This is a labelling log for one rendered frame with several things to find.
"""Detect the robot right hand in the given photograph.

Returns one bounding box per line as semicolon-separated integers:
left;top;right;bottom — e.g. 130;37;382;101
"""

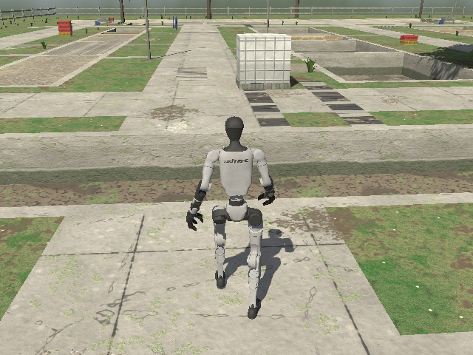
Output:
258;192;275;206

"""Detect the robot left thigh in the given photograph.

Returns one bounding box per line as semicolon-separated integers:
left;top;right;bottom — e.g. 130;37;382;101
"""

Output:
212;206;227;246

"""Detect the robot left hand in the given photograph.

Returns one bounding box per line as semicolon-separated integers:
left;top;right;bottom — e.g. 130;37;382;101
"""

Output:
186;210;203;231

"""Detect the right robot forearm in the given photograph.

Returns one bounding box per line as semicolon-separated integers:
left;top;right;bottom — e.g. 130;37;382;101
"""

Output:
264;175;275;197

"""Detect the robot thigh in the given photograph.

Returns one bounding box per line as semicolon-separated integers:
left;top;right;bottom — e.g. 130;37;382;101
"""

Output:
212;206;227;246
247;207;263;269

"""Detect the robot left upper arm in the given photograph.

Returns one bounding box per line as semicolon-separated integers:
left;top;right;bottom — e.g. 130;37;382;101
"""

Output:
200;149;220;192

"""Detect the left robot forearm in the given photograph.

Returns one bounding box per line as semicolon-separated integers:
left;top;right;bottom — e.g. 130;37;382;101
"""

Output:
189;180;206;214

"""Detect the robot right thigh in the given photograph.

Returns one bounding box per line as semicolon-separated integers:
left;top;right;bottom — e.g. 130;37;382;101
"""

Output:
247;207;263;269

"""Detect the robot right upper arm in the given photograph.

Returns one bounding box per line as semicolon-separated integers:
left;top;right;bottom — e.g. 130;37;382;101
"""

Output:
250;148;272;187

